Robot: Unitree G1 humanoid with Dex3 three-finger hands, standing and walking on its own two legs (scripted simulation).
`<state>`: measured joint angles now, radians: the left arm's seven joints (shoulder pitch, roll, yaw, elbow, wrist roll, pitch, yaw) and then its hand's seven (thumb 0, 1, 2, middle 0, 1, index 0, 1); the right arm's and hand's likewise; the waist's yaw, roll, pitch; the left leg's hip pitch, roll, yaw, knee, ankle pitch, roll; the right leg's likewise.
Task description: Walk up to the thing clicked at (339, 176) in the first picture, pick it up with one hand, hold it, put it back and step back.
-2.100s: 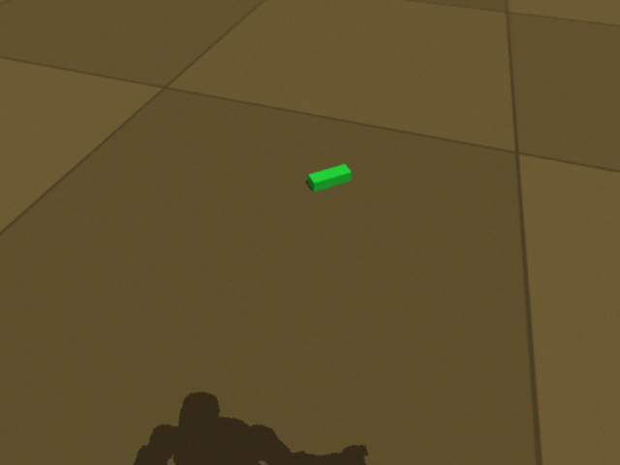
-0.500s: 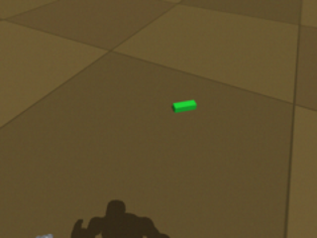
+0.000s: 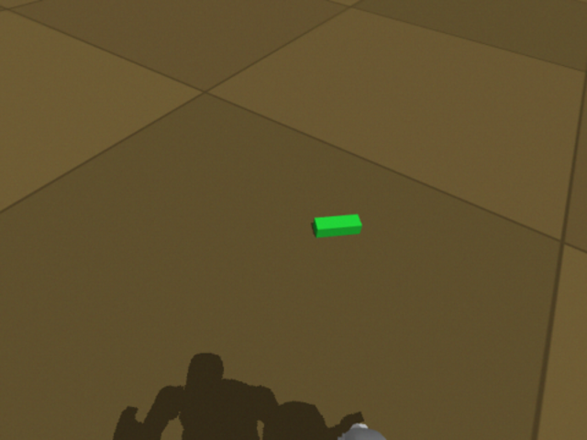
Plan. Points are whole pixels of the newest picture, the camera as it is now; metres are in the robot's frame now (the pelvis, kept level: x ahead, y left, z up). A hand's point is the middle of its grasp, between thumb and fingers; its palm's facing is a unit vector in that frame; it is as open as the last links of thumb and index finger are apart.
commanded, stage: walk up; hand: left
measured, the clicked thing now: (337, 225) +1.11 -0.22 -0.73
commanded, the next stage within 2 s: none
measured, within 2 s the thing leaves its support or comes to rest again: neither
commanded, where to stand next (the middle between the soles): +0.76 -0.47 m, yaw +10 degrees
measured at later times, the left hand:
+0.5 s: hand (198, 414) +0.20 +0.15 -0.17, palm faces +0.07 -0.95 -0.30, open 7.4 cm
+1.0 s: hand (288, 299) +0.40 +0.02 -0.13, palm faces +0.12 -0.92 -0.38, open 7.3 cm
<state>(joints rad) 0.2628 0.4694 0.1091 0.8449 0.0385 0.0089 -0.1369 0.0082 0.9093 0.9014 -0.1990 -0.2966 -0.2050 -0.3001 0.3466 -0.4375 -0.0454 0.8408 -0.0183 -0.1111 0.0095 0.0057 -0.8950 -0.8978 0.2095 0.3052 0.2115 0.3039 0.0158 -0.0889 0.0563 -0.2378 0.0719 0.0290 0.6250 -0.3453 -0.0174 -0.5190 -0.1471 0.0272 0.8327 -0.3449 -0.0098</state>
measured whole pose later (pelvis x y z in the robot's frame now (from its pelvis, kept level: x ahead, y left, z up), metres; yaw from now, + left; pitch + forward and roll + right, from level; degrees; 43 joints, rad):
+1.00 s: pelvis +0.39 -0.28 +0.00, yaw +6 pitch -1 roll -1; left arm 0.32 0.44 0.10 0.83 0.04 -0.01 -0.09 0.00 0.91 0.90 -0.20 -0.30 -0.21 -0.30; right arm 0.30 -0.46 -0.05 0.96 -0.01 -0.09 -0.02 0.01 -0.90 -0.90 0.20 0.30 0.21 0.30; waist 0.06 0.00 0.04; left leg -0.54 0.06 0.07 1.02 -0.44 0.04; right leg -0.31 -0.03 -0.11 0.68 -0.35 -0.04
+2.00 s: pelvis +0.69 -0.49 -0.01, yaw +9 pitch -2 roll +0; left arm 0.31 0.39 0.02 0.88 0.00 0.00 -0.02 0.01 0.91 0.90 -0.20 -0.30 -0.21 -0.30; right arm 0.22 -0.38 -0.03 0.86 0.00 -0.07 0.00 0.01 -0.90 -0.90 0.21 0.30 0.21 0.30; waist 0.03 -0.04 0.12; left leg -0.39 0.00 0.06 0.68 -0.26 0.06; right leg -0.38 0.00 -0.07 1.05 -0.55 0.00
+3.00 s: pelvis +0.74 -0.49 +0.01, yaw +12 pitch -2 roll +0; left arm 0.09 0.38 -0.01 1.10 0.00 -0.04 0.01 0.01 0.91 0.90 -0.20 -0.30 -0.21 -0.30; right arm 0.03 -0.34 -0.01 1.08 0.00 0.01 0.02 0.01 -0.90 -0.90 0.21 0.30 0.21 0.30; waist 0.02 -0.02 0.07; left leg -0.21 0.03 0.02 0.55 -0.31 -0.01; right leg -0.24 -0.05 0.02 0.53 -0.24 0.05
